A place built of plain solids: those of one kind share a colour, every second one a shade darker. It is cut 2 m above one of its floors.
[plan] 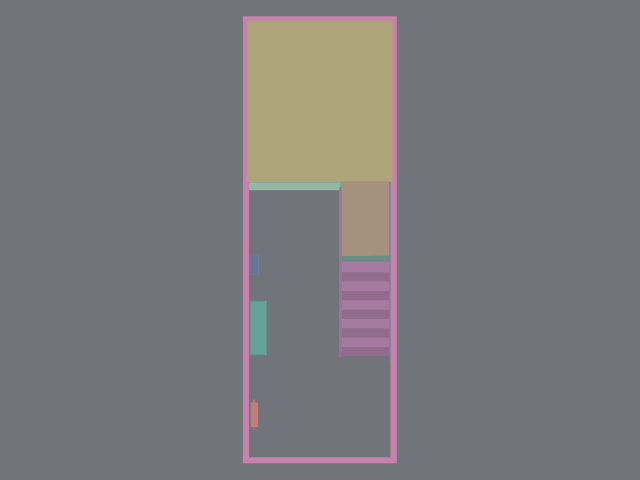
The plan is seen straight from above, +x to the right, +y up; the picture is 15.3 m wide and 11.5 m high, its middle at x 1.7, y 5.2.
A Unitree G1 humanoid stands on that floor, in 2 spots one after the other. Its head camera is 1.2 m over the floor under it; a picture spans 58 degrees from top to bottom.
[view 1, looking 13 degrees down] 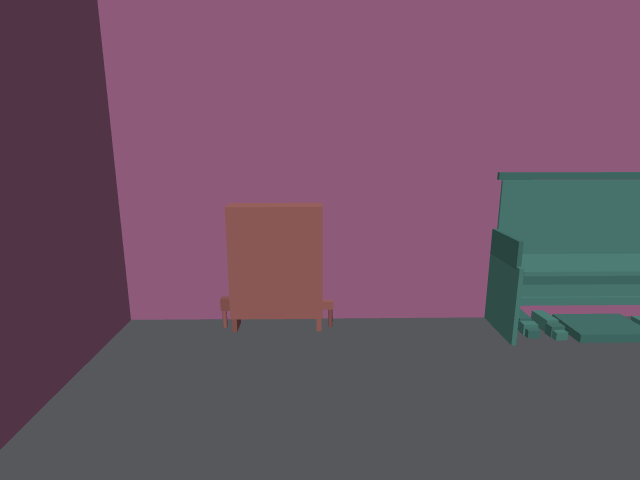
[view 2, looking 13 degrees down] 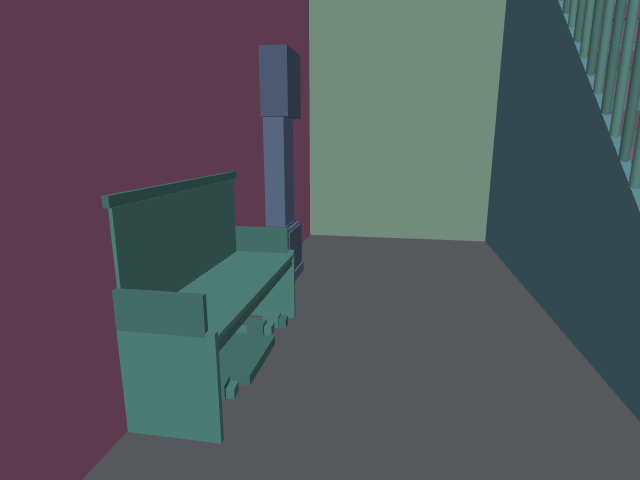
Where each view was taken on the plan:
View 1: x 2.79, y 1.24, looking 179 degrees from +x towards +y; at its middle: radiator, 2.64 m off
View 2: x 1.08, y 1.00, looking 100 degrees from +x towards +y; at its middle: ground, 5.33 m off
